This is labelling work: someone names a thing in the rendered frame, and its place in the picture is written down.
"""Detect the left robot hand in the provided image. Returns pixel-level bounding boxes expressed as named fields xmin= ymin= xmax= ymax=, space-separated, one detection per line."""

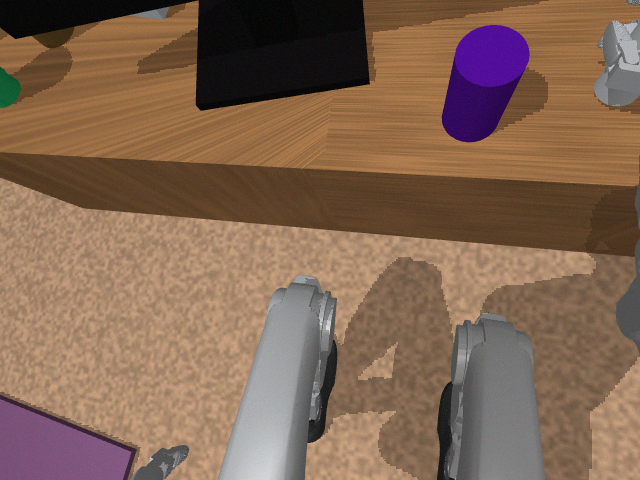
xmin=130 ymin=445 xmax=189 ymax=480

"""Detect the right robot hand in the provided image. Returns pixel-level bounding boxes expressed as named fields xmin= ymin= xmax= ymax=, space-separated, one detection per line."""
xmin=597 ymin=0 xmax=640 ymax=93

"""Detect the right robot arm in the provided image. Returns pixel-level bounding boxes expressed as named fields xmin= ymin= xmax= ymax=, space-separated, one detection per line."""
xmin=616 ymin=182 xmax=640 ymax=353

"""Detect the right robot foot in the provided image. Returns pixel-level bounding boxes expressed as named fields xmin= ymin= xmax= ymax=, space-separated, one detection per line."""
xmin=437 ymin=381 xmax=454 ymax=480

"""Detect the left robot foot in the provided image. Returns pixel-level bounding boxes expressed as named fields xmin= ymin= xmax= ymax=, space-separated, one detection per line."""
xmin=307 ymin=339 xmax=337 ymax=443

